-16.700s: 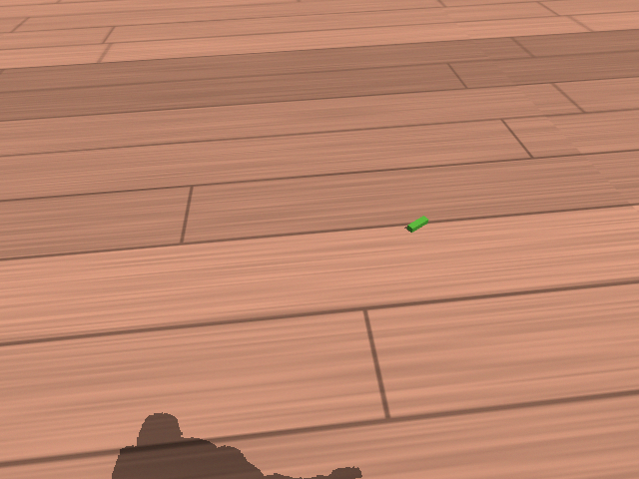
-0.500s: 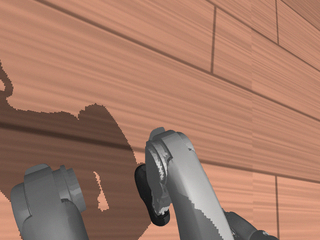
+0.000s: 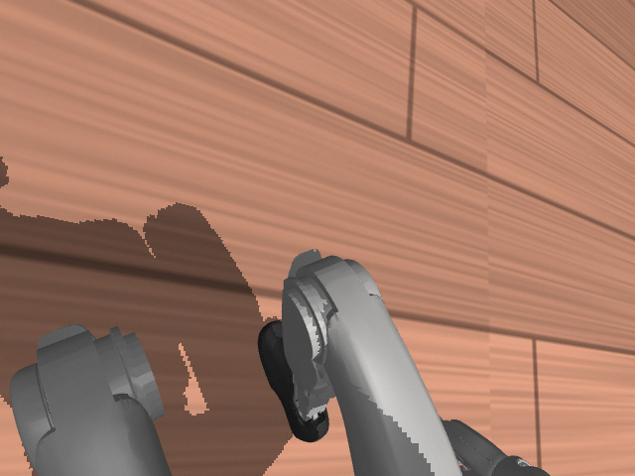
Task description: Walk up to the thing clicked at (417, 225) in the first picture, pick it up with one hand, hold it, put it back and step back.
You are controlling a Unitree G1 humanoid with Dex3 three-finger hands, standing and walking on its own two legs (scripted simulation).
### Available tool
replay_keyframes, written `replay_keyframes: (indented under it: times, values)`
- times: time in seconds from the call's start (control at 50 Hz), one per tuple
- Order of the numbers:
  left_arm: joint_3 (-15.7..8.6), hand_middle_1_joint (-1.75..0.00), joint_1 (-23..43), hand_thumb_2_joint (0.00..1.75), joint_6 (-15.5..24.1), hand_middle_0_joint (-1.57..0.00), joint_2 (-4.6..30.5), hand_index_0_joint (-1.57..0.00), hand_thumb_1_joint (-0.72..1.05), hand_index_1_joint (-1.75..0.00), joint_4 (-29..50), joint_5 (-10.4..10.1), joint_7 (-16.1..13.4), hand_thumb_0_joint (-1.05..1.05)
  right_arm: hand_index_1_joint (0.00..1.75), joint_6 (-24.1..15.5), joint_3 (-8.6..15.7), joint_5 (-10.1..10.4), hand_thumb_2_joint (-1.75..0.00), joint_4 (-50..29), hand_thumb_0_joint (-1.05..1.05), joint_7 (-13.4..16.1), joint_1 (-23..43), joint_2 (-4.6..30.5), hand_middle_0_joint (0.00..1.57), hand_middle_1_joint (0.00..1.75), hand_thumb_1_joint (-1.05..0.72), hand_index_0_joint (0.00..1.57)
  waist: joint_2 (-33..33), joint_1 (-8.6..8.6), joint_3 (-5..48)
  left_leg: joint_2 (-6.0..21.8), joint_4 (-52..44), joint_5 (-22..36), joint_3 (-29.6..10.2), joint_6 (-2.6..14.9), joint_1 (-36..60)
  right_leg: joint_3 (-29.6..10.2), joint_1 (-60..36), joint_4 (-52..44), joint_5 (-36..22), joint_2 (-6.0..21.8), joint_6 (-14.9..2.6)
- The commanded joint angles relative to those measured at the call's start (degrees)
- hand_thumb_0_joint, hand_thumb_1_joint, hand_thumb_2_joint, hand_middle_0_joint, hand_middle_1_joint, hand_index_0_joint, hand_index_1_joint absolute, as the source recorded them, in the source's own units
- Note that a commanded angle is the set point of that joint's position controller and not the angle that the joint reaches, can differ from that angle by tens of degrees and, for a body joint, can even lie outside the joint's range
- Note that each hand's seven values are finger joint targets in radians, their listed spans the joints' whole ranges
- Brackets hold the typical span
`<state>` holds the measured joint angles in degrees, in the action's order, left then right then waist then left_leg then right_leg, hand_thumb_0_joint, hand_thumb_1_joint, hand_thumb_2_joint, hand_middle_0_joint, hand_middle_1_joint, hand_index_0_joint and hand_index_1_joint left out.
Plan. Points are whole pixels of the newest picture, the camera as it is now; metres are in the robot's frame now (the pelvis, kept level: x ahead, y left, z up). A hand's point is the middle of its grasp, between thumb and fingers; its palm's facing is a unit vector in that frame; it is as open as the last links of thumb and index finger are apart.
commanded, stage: close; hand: left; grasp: from above
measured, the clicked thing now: out of the picture +0.43 +0.33 -0.29
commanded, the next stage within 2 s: settle in 1.00 s
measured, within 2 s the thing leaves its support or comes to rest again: leaves its support in 1.48 s
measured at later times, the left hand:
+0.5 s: hand out of the picture +0.42 +0.32 -0.25, palm faces -0.44 -0.17 -0.88, open 9.0 cm
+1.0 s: hand out of the picture +0.42 +0.32 -0.25, palm faces -0.43 -0.16 -0.89, open 6.3 cm
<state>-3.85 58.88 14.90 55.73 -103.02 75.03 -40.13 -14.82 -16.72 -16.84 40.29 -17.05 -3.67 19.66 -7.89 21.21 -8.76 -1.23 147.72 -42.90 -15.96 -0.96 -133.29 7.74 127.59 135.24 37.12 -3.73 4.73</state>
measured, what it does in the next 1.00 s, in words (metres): stands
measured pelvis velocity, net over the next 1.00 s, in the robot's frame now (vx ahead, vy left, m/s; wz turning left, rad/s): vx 0.00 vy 0.00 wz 0.00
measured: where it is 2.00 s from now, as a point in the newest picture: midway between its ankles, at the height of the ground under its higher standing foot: (226, 448)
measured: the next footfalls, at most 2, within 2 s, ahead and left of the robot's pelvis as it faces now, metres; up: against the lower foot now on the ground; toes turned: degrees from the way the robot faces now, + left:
none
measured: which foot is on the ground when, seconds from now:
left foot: down 0.00-1.00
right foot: down 0.00-1.00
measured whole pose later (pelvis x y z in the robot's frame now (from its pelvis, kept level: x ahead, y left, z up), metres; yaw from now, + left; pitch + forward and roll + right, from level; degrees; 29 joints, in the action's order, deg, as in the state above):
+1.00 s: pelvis +0.00 +0.00 +0.00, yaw +0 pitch +27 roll -15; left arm -4.5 58.0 14.8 55.7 -99.8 74.4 -38.1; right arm -12.9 -17.0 -16.2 37.5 -15.8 -4.4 19.5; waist -7.8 21.1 -8.3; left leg -1.1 146.9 -42.4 -15.7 -0.9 -133.3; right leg 7.7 127.6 134.5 36.6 -3.5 4.7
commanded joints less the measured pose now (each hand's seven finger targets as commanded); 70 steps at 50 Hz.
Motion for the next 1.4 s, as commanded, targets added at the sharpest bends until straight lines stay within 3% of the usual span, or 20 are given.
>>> replay_keyframes:
  times: [0.0, 0.08, 0.16, 0.2, 0.28, 0.34, 0.38, 0.46, 0.52, 0.54, 0.6, 0.72, 0.74, 0.78, 0.92, 0.98, 1.12, 1.22, 1.36, 1.38]
  values:
    - [0.44, -0.56, 11.43, 0.58, -0.13, -0.54, 8.26, -0.53, 0.01, -0.57, 3.65, -0.69, -0.93, 0.00, 0.30, -0.14, 5.29, 0.10, -0.90, 0.13, 0.00, 0.25, -9.31, 19.02, 0.20, 0.30, -0.90, 0.20, 28.82, 3.66, 33.09, 2.39, -17.54, 12.24, 5.83, 0.70, 26.37, 8.38, -19.00, -9.44, -13.61, -1.42, -5.23]
    - [-0.65, -0.52, 11.82, 0.54, -0.36, -0.58, 9.79, -0.57, 0.06, -0.53, 4.27, -0.83, -0.72, 0.00, 0.30, -0.01, 5.34, 0.24, -0.90, -0.19, 0.00, 0.29, -10.00, 19.39, 0.20, 0.30, -0.90, 0.20, 29.03, 3.06, 34.26, 2.37, -18.24, 13.12, 5.55, 0.57, 27.07, 8.29, -19.85, -9.43, -14.01, -1.36, -5.34]
    - [0.48, -0.48, 11.96, 0.51, -0.59, -0.62, 8.43, -0.61, 0.11, -0.49, 4.87, -0.79, -0.01, 0.00, 0.30, 0.00, 5.40, 0.47, -0.90, -0.84, 0.00, 0.13, -9.91, 19.25, 0.20, 0.30, -0.90, 0.20, 28.49, 3.63, 33.51, 2.38, -17.83, 12.84, 5.63, 0.67, 26.65, 8.33, -19.07, -9.50, -14.01, -1.40, -5.25]
    - [-0.48, -0.48, 10.30, 0.47, -0.62, -0.64, 9.52, -0.64, 0.15, -0.48, 4.71, -1.26, -0.16, 0.00, 0.30, 0.18, 5.46, 0.48, -0.90, -0.95, 0.00, 0.34, -9.85, 19.29, 0.20, 0.30, -0.90, 0.20, 29.11, 2.58, 34.44, 2.31, -18.19, 13.35, 6.00, 0.69, 26.73, 8.05, -20.40, -9.99, -14.30, -1.55, -5.35]
    - [0.40, -0.41, 10.95, 0.45, -0.66, -0.69, 8.32, -0.68, 0.19, -0.43, 4.02, -1.30, 0.67, 0.00, 0.30, -0.07, 5.23, 0.73, -0.90, -1.29, 0.00, 0.01, -10.04, 19.01, 0.20, 0.30, -0.89, 0.20, 28.57, 3.56, 32.60, 2.42, -18.03, 12.87, 5.54, 0.57, 26.81, 8.26, -18.83, -9.13, -13.88, -1.17, -5.29]
    - [-0.58, -0.39, 10.55, 0.40, -0.45, -0.72, 9.88, -0.71, 0.24, -0.40, 5.43, -1.22, 0.69, 0.00, 0.30, 0.37, 5.46, 0.74, -0.90, -1.48, 0.00, 0.34, -9.81, 19.26, 0.20, 0.30, -0.89, 0.20, 29.41, 2.32, 34.53, 2.40, -18.64, 13.11, 5.47, 0.50, 26.93, 8.14, -19.55, -9.54, -13.60, -1.32, -5.47]
    - [0.22, -0.37, 11.51, 0.40, -0.27, -0.73, 9.21, -0.72, 0.26, -0.38, 5.29, -1.18, 1.13, 0.00, 0.30, 0.28, 5.12, 0.89, -0.90, -1.65, 0.00, 0.25, -10.04, 19.12, 0.20, 0.30, -0.89, 0.20, 28.34, 3.35, 32.61, 2.44, -18.04, 12.62, 5.61, 0.67, 26.09, 8.13, -18.71, -9.26, -13.35, -1.17, -5.30]
    - [-1.15, -0.34, 9.13, 0.35, -0.01, -0.78, 10.26, -0.78, 0.33, -0.34, 4.99, -1.04, 0.85, 0.00, 0.30, 1.05, 5.38, 0.96, -0.90, -1.60, 0.00, 0.93, -9.72, 18.81, 0.20, 0.30, -0.89, 0.20, 29.71, 1.68, 34.66, 2.44, -18.96, 12.91, 5.63, 0.34, 27.20, 8.09, -19.54, -9.28, -13.20, -1.40, -5.66]
    - [0.30, -0.30, 9.34, 0.29, 0.02, -0.81, 9.08, -0.81, 0.37, -0.30, 4.09, -0.76, 1.22, 0.00, 0.30, 0.99, 5.05, 0.73, -0.90, -2.21, 0.00, 0.87, -9.49, 18.54, 0.20, 0.30, -0.89, 0.20, 27.42, 3.20, 32.34, 2.43, -17.50, 11.81, 6.21, 0.82, 25.40, 7.91, -19.15, -9.63, -13.04, -1.45, -5.29]
    - [-0.61, -0.28, 9.60, 0.29, 0.27, -0.82, 9.85, -0.83, 0.39, -0.28, 4.69, -1.19, 0.95, 0.00, 0.30, 1.23, 5.13, 0.52, -0.90, -2.15, 0.00, 1.08, -10.32, 19.02, 0.20, 0.30, -0.89, 0.20, 26.52, 3.22, 33.59, 2.30, -17.16, 12.23, 6.50, 1.15, 25.02, 7.72, -20.38, -10.68, -13.33, -1.73, -5.14]
    - [-1.12, -0.26, 8.70, 0.24, 0.46, -0.86, 10.50, -0.87, 0.44, -0.25, 4.42, -1.34, 0.70, 0.00, 0.30, 1.42, 4.93, 0.57, -0.90, -1.86, 0.00, 1.63, -9.67, 18.67, 0.20, 0.30, -0.89, 0.20, 27.08, 2.16, 32.84, 2.38, -18.22, 11.04, 6.29, 0.93, 24.71, 7.82, -19.72, -10.61, -11.77, -1.61, -5.38]
    - [0.03, -0.18, 8.70, 0.18, 0.17, -0.95, 9.67, -0.95, 0.54, -0.18, 4.08, -1.06, 1.04, 0.00, 0.30, 1.50, 4.84, 0.65, -0.90, -2.59, 0.00, 1.79, -9.36, 18.46, 0.20, 0.30, -0.89, 0.20, 27.53, 2.74, 31.54, 2.39, -18.03, 10.36, 6.31, 0.79, 24.94, 7.78, -18.65, -10.04, -11.80, -1.40, -5.34]
    - [-1.43, -0.16, 9.41, 0.18, 0.35, -0.96, 11.08, -0.96, 0.56, -0.16, 6.35, -1.45, 0.68, 0.00, 0.30, 1.68, 5.16, 0.58, -0.90, -2.49, 0.00, 1.93, -9.98, 19.19, 0.20, 0.30, -0.89, 0.20, 28.18, 1.83, 34.43, 2.34, -18.57, 12.01, 5.84, 0.70, 26.08, 7.94, -19.60, -10.03, -12.60, -1.39, -5.43]
    - [-1.20, -0.14, 7.75, 0.13, 0.03, -0.98, 10.51, -0.99, 0.59, -0.14, 4.83, -1.25, 0.68, 0.00, 0.30, 2.01, 5.22, 0.72, -0.90, -2.41, 0.00, 2.09, -9.68, 18.61, 0.20, 0.30, -0.89, 0.20, 28.20, 1.56, 34.36, 2.41, -18.94, 12.11, 5.98, 0.60, 26.01, 7.79, -19.97, -9.89, -12.65, -1.56, -5.60]
    - [-0.18, -0.07, 9.03, 0.09, -0.45, -1.09, 8.60, -1.09, 0.72, -0.06, 5.29, -1.18, 1.56, 0.00, 0.30, 1.89, 5.42, 0.72, -0.90, -2.27, 0.00, 1.68, -9.94, 18.23, 0.20, 0.30, -0.89, 0.20, 27.61, 2.65, 32.37, 2.27, -18.02, 11.93, 6.33, 0.77, 25.17, 7.85, -18.21, -9.71, -12.83, -1.37, -5.42]
    - [-1.27, -0.03, 7.43, 0.04, -0.57, -1.12, 9.63, -1.13, 0.75, -0.03, 4.55, -1.32, 1.59, 0.00, 0.30, 1.88, 5.44, 0.66, -0.90, -2.23, 0.00, 1.67, -10.68, 18.69, 0.20, 0.30, -0.89, 0.20, 28.87, 1.99, 33.79, 2.19, -18.52, 14.06, 6.23, 0.63, 26.52, 7.80, -19.23, -9.72, -14.04, -1.30, -5.59]
    - [-0.21, -0.04, 7.67, 0.05, -0.41, -1.29, 8.69, -1.30, 0.89, -0.03, 4.68, -1.60, 2.69, 0.00, 0.30, 1.88, 5.55, 0.92, -0.90, -2.93, 0.00, 1.74, -10.47, 18.62, 0.20, 0.30, -0.91, 0.20, 27.17, 2.28, 32.30, 2.14, -18.70, 11.38, 6.18, 0.75, 25.51, 7.72, -18.32, -9.93, -11.92, -1.15, -5.49]
    - [-2.58, -0.01, 7.84, 0.07, -0.52, -1.36, 10.62, -1.36, 0.96, -0.01, 7.63, -1.95, 2.75, 0.00, 0.30, 2.40, 6.05, 1.16, -0.90, -2.39, 0.00, 1.95, -11.67, 18.42, 0.20, 0.30, -0.91, 0.20, 29.56, 0.39, 37.02, 2.04, -19.38, 13.21, 6.28, 0.54, 27.21, 7.51, -19.71, -9.59, -13.02, -1.14, -5.84]
    - [-4.29, -0.02, 13.22, 0.17, 0.37, -1.41, 11.77, -1.39, 1.00, -0.04, 15.75, -0.81, 2.59, 0.00, 0.30, 2.73, 7.33, 1.32, -0.90, -1.03, 0.00, 2.06, -12.31, 17.82, 0.20, 0.30, -0.91, 0.20, 32.16, 0.95, 39.55, 1.92, -17.50, 15.79, 7.45, 0.62, 28.18, 7.37, -19.20, -9.10, -15.20, -1.18, -6.05]
    - [-3.99, -0.04, 11.14, 0.17, 0.19, -1.41, 10.97, -1.40, 1.01, -0.05, 14.18, -0.88, 2.63, 0.00, 0.30, 2.66, 7.42, 1.51, -0.90, -1.05, 0.00, 1.99, -12.32, 17.48, 0.20, 0.30, -0.91, 0.20, 31.10, 1.24, 38.74, 1.85, -17.27, 15.03, 7.98, 0.81, 27.43, 6.70, -20.03, -9.61, -14.78, -1.12, -6.07]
